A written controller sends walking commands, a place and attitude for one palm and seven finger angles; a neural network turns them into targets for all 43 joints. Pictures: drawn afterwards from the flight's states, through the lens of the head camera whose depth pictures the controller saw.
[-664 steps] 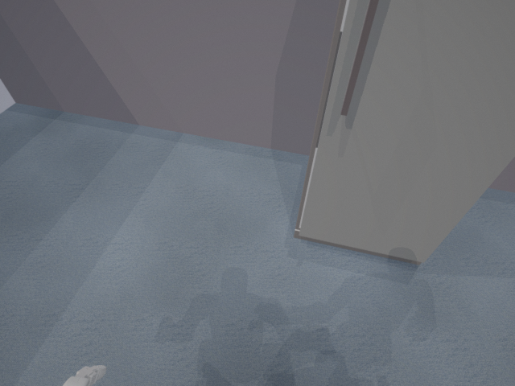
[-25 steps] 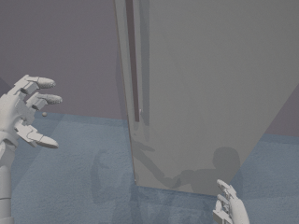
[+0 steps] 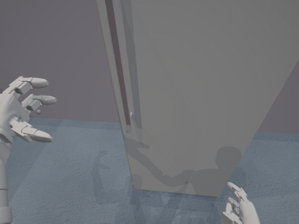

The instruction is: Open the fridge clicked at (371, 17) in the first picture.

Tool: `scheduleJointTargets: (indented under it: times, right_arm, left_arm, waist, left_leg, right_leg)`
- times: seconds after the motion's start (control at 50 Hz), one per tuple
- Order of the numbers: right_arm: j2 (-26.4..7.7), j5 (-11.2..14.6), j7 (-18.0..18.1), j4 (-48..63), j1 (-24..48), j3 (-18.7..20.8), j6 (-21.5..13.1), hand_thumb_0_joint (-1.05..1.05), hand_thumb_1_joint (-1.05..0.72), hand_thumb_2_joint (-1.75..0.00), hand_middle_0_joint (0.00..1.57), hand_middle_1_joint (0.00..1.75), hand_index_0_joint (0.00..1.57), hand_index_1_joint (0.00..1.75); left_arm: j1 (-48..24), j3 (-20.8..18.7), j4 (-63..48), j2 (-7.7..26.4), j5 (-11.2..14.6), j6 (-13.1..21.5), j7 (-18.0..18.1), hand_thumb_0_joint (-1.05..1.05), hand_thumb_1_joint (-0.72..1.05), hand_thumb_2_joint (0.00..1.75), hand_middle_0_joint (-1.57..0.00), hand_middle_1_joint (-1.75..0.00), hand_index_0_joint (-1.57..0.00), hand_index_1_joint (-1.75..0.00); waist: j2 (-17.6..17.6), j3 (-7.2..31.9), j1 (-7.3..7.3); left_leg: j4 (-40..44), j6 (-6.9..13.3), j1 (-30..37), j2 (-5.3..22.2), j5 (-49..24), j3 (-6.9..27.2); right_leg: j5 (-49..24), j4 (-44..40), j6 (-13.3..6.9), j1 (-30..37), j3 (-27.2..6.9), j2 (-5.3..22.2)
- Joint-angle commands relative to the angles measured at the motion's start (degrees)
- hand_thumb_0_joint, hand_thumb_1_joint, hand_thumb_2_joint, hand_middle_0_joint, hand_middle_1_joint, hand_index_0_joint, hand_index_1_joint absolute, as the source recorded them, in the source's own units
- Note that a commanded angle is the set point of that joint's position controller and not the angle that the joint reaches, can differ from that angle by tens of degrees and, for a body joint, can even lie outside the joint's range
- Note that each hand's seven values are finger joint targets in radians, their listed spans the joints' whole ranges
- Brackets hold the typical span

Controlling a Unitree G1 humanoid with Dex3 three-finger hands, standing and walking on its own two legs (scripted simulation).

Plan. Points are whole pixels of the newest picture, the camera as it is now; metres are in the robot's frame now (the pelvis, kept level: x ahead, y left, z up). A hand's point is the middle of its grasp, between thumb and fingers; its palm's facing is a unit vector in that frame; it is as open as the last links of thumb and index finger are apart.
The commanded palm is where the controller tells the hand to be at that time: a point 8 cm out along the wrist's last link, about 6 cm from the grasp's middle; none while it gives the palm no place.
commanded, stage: raise the hand to about handle height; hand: left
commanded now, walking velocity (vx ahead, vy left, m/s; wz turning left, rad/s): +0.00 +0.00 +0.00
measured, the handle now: (121, 64) +0.48 +0.14 +0.22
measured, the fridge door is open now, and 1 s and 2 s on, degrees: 0 0 0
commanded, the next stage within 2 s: move the hooked fingers beside the handle in 0.06 s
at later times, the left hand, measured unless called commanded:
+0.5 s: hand (56, 109) +0.30 +0.26 +0.20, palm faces +0.03 -1.00 -0.06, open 14.0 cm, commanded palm +0.28 +0.31 +0.21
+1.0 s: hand (73, 98) +0.35 +0.24 +0.19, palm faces +0.03 -1.00 -0.03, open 14.0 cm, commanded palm +0.32 +0.28 +0.20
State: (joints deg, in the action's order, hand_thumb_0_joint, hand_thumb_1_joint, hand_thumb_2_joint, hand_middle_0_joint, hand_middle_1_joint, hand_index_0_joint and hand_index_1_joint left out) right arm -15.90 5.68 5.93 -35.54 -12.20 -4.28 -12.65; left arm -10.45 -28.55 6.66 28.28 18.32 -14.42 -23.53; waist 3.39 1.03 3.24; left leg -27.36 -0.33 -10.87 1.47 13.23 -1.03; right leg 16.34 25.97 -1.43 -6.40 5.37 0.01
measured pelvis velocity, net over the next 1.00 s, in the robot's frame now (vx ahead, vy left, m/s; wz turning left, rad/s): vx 0.00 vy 0.01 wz -0.02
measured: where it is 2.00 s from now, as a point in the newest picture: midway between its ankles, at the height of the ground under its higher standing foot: outside the picture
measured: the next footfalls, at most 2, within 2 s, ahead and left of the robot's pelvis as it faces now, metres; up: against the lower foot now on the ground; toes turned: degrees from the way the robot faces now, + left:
none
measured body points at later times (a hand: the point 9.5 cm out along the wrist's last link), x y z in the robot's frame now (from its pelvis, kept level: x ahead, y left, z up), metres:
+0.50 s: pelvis +0.00 +0.00 +0.00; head -0.02 -0.02 +0.45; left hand +0.30 +0.31 +0.20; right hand +0.19 -0.23 -0.07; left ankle +0.02 +0.12 -0.74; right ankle -0.02 -0.10 -0.74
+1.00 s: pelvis +0.00 +0.01 +0.00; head -0.01 +0.00 +0.45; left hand +0.34 +0.29 +0.20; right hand +0.18 -0.22 -0.08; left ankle +0.02 +0.12 -0.74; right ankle -0.02 -0.10 -0.74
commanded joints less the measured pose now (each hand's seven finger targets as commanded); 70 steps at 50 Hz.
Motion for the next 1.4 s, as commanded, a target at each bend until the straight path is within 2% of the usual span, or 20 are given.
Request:
scheduleJointTargets:
  times: [0.0, 0.06, 0.1, 0.14, 0.22, 0.36, 0.4, 0.54, 0.68, 0.7, 0.78, 0.8, 0.82, 0.9, 0.98, 1.06, 1.1, 1.2, 1.26, 1.38]
  right_arm:
    - [-6.17, 0.00, 0.59, 10.28, 8.23, 2.36, -2.81, 0.00, -0.90, -0.90, 0.20, 0.30, 0.20, 0.30]
    - [-5.75, -0.24, 0.53, 11.11, 9.13, 2.33, -2.89, 0.00, -0.90, -0.90, 0.20, 0.30, 0.20, 0.30]
    - [-5.68, -0.63, 0.28, 10.71, 9.04, 2.23, -2.76, 0.00, -0.90, -0.90, 0.20, 0.30, 0.20, 0.30]
    - [-5.38, -0.54, 0.24, 10.37, 9.05, 2.25, -2.70, 0.00, -0.90, -0.90, 0.20, 0.30, 0.20, 0.30]
    - [-5.80, -0.08, 0.21, 9.47, 8.97, 2.34, -2.25, 0.00, -0.90, -0.90, 0.20, 0.30, 0.20, 0.30]
    - [-5.52, 0.13, 1.02, 10.43, 8.82, 2.31, -1.97, 0.00, -0.90, -0.90, 0.20, 0.30, 0.20, 0.30]
    - [-5.48, -0.19, 1.26, 9.67, 8.37, 2.24, -2.11, 0.00, -0.90, -0.90, 0.20, 0.30, 0.20, 0.30]
    - [-5.64, -0.35, 1.02, 9.12, 8.30, 2.28, -1.72, 0.00, -0.90, -0.90, 0.20, 0.30, 0.20, 0.30]
    - [-5.62, -0.22, 0.46, 10.05, 7.72, 2.47, -0.97, 0.00, -0.90, -0.90, 0.20, 0.30, 0.20, 0.30]
    - [-5.88, -0.25, 0.41, 9.83, 7.57, 2.55, -0.85, 0.00, -0.90, -0.90, 0.20, 0.30, 0.20, 0.30]
    - [-5.40, -0.32, 0.57, 9.62, 7.73, 2.42, -0.83, 0.00, -0.90, -0.90, 0.20, 0.30, 0.20, 0.30]
    - [-5.56, -0.43, 0.55, 9.20, 7.33, 2.56, -0.66, 0.00, -0.90, -0.90, 0.20, 0.30, 0.20, 0.30]
    - [-5.48, -0.40, 0.61, 9.41, 7.68, 2.56, -0.68, 0.00, -0.90, -0.90, 0.20, 0.30, 0.20, 0.30]
    - [-5.94, -0.51, 0.63, 8.29, 6.75, 2.80, 0.22, 0.00, -0.90, -0.90, 0.20, 0.30, 0.20, 0.30]
    - [-5.34, -0.56, 0.35, 8.94, 7.34, 2.67, 0.68, 0.00, -0.90, -0.90, 0.20, 0.30, 0.20, 0.30]
    - [-5.30, -0.61, 0.28, 8.61, 6.78, 2.68, 1.19, 0.00, -0.90, -0.90, 0.20, 0.30, 0.20, 0.30]
    - [-5.86, -0.78, 0.36, 8.02, 6.26, 2.86, 1.63, 0.00, -0.90, -0.90, 0.20, 0.30, 0.20, 0.30]
    - [-5.81, -0.58, 0.54, 7.78, 6.04, 2.94, 2.30, 0.00, -0.90, -0.90, 0.20, 0.30, 0.20, 0.30]
    - [-5.52, -0.53, 0.57, 8.21, 6.16, 2.93, 2.41, 0.00, -0.90, -0.90, 0.20, 0.30, 0.20, 0.30]
    - [-6.00, -0.66, 0.71, 7.01, 4.79, 3.21, 2.96, 0.00, -0.90, -0.90, 0.20, 0.30, 0.20, 0.30]
  left_arm:
    - [-15.82, -1.12, -10.96, 14.63, 1.19, 1.74, -1.77, 0.00, -0.50, 0.30, -0.30, -1.20, -0.30, -1.20]
    - [-16.07, -5.68, -15.53, 18.06, 2.27, 4.46, -1.97, 0.00, -0.50, 0.30, -0.30, -1.20, -0.30, -1.20]
    - [-13.77, -9.10, -15.38, 20.74, 2.95, 5.79, -1.49, 0.00, -0.50, 0.30, -0.30, -1.20, -0.30, -1.20]
    - [-13.76, -9.48, -13.54, 19.40, 3.37, 5.96, -1.03, 0.00, -0.50, 0.30, -0.30, -1.20, -0.30, -1.20]
    - [-16.54, -4.83, -8.45, 15.87, 2.24, 3.52, -0.59, 0.00, -0.50, 0.30, -0.30, -1.20, -0.30, -1.20]
    - [-24.26, 0.49, -12.25, 14.08, 0.93, 4.11, -1.27, 0.00, -0.50, 0.30, -0.30, -1.20, -0.30, -1.20]
    - [-25.60, -0.27, -11.37, 15.09, 1.21, 5.94, -0.42, 0.00, -0.50, 0.30, -0.30, -1.20, -0.30, -1.20]
    - [-25.14, -2.58, -4.60, 15.93, -0.45, 4.89, 3.05, 0.00, -0.50, 0.30, -0.30, -1.20, -0.30, -1.20]
    - [-27.26, 1.54, -5.12, 11.85, -0.78, 4.16, 3.11, 0.00, -0.50, 0.30, -0.30, -1.20, -0.30, -1.20]
    - [-27.90, 1.39, -6.14, 12.59, -0.78, 4.65, 3.21, 0.00, -0.50, 0.30, -0.30, -1.20, -0.30, -1.20]
    - [-31.13, 3.36, -7.62, 10.10, -1.30, 5.11, 4.77, 0.00, -0.50, 0.30, -0.30, -1.20, -0.30, -1.20]
    - [-31.12, 3.50, -7.45, 10.17, -1.54, 5.16, 5.44, 0.00, -0.50, 0.30, -0.30, -1.20, -0.30, -1.20]
    - [-31.96, 4.24, -8.22, 9.20, -1.65, 4.99, 5.86, 0.00, -0.50, 0.30, -0.30, -1.20, -0.30, -1.20]
    - [-31.21, 3.36, -4.81, 10.27, -2.56, 3.88, 7.53, 0.00, -0.50, 0.30, -0.30, -1.20, -0.30, -1.20]
    - [-33.20, 4.51, -6.25, 8.69, -3.01, 3.90, 8.24, 0.00, -0.50, 0.30, -0.30, -1.20, -0.30, -1.20]
    - [-35.27, 6.28, -4.96, 6.91, -3.01, 4.20, 8.26, 0.00, -0.50, 0.30, -0.30, -1.20, -0.30, -1.20]
    - [-34.04, 4.54, -2.29, 9.02, -3.10, 4.16, 8.34, 0.00, -0.50, 0.30, -0.30, -1.20, -0.30, -1.20]
    - [-38.48, 7.43, 0.13, 7.04, -3.64, 4.14, 8.60, 0.00, -0.50, 0.30, -0.30, -1.20, -0.30, -1.20]
    - [-40.70, 7.91, -1.24, 6.64, -3.69, 5.00, 8.90, 0.00, -0.50, 0.30, -0.30, -1.20, -0.30, -1.20]
    - [-42.37, 5.36, 4.67, 9.59, -3.87, 6.16, 9.68, 0.00, -0.50, 0.30, -0.30, -1.20, -0.30, -1.20]
  waist:
    - [-2.03, 8.39, -0.81]
    - [-1.18, 13.81, 0.13]
    - [-1.54, 14.05, 1.11]
    - [-2.08, 13.14, 0.69]
    - [1.71, 6.67, -0.48]
    - [1.59, 10.70, -2.00]
    - [-1.30, 10.25, -2.05]
    - [1.39, 10.97, -0.44]
    - [0.46, 11.93, -1.34]
    - [-2.41, 12.49, -1.28]
    - [2.32, 11.97, -1.68]
    - [-0.61, 11.84, -1.75]
    - [1.68, 11.78, -1.73]
    - [-1.64, 11.30, -1.61]
    - [1.08, 13.59, -1.66]
    - [-0.27, 13.32, -2.39]
    - [-2.72, 12.52, -2.01]
    - [-1.87, 11.40, -3.13]
    - [0.52, 14.01, -3.10]
    - [-1.42, 14.32, -3.10]
  left_leg:
    - [2.13, 2.79, 7.25, -1.80, -9.55, 1.82]
    - [1.51, 2.88, 9.05, -2.40, -12.24, 1.67]
    - [1.16, 2.87, 8.47, -2.33, -13.74, 1.53]
    - [1.14, 2.87, 7.86, -2.31, -13.29, 1.19]
    - [1.26, 2.51, 6.26, -2.07, -10.55, 1.04]
    - [1.15, 2.87, 9.06, -2.25, -10.28, 1.61]
    - [1.62, 2.85, 9.17, -1.78, -8.79, 2.13]
    - [2.82, 2.44, 7.08, -1.96, -9.37, 1.96]
    - [2.85, 2.45, 8.30, -1.54, -10.47, 2.00]
    - [2.69, 2.63, 8.60, -1.22, -11.66, 1.94]
    - [3.43, 2.11, 9.31, -1.31, -10.30, 2.38]
    - [3.50, 2.27, 9.44, -0.99, -10.64, 2.32]
    - [3.70, 2.27, 9.45, -1.20, -10.25, 2.36]
    - [3.94, 2.22, 8.78, -0.91, -10.60, 2.28]
    - [3.68, 2.03, 9.67, -1.29, -12.96, 1.98]
    - [3.48, 2.16, 10.17, -1.19, -13.70, 1.96]
    - [3.49, 2.42, 9.00, -1.07, -12.87, 1.72]
    - [3.51, 2.49, 8.69, -1.01, -10.95, 1.70]
    - [3.20, 2.47, 10.06, -1.40, -12.29, 1.58]
    - [3.03, 2.63, 8.50, -1.42, -11.74, 1.06]
  right_leg:
    - [-14.48, -4.76, 1.29, -5.07, -3.10, 0.20]
    - [-18.50, -3.36, 1.37, -2.28, -3.04, 0.15]
    - [-20.97, -3.24, 1.48, -0.99, -3.34, 0.26]
    - [-22.17, -3.03, 1.92, -1.36, -3.49, 0.49]
    - [-18.25, -4.10, 1.73, -5.83, -3.93, 0.78]
    - [-15.78, -3.66, 1.30, -6.12, -3.13, 0.16]
    - [-13.01, -4.43, 1.14, -6.54, -3.04, -0.10]
    - [-13.30, -3.87, 0.58, -4.64, -2.65, 0.35]
    - [-14.34, -3.40, 0.40, -5.46, -2.18, -0.10]
    - [-15.46, -3.52, 0.41, -4.52, -2.25, -0.16]
    - [-12.88, -3.49, 0.14, -6.16, -1.92, -0.22]
    - [-12.95, -3.77, 0.17, -5.82, -1.87, -0.40]
    - [-12.56, -3.82, 0.13, -6.15, -2.09, -0.20]
    - [-12.74, -4.11, 0.13, -5.58, -1.95, -0.35]
    - [-15.42, -3.40, -0.03, -4.22, -2.12, -0.11]
    - [-16.56, -3.54, 0.03, -4.65, -2.05, -0.30]
    - [-16.16, -3.99, 0.11, -4.39, -2.28, -0.36]
    - [-14.24, -4.39, 0.13, -5.99, -2.49, -0.25]
    - [-15.79, -3.96, 0.03, -5.13, -2.70, -0.13]
    - [-16.36, -4.06, 0.29, -4.37, -3.23, -0.01]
